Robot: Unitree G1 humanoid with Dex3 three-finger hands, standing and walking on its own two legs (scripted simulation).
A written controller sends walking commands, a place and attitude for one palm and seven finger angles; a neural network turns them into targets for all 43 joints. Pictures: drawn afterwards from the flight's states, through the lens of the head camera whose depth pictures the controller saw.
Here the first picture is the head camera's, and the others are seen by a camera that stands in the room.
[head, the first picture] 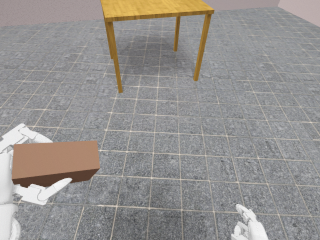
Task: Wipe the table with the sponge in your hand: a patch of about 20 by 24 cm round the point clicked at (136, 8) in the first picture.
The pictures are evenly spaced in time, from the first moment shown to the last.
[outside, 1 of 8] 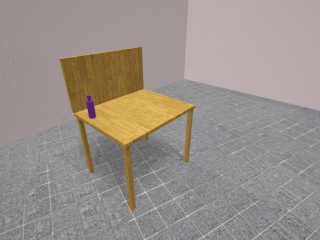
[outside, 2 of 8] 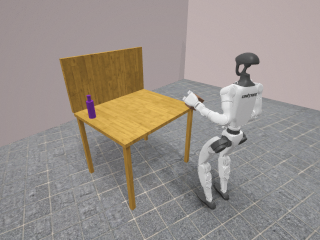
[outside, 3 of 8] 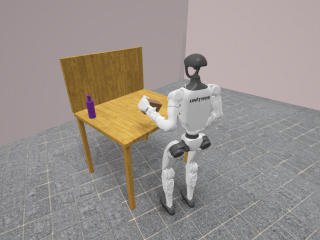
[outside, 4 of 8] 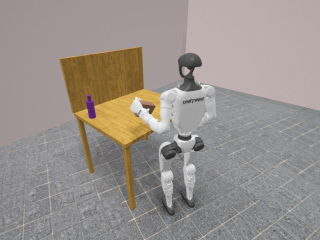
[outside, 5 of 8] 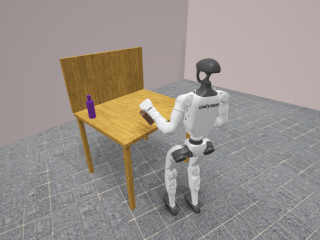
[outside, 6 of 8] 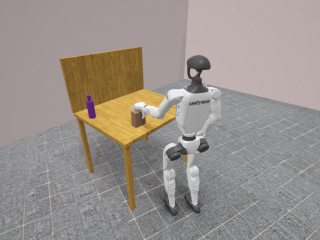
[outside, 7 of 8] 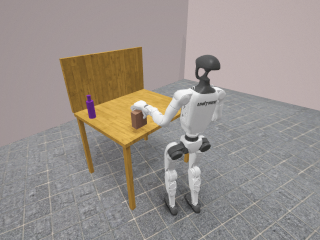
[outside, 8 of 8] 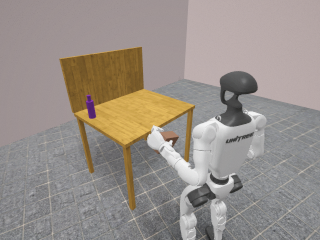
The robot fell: no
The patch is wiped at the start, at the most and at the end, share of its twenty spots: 0.00 1.00 1.00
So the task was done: yes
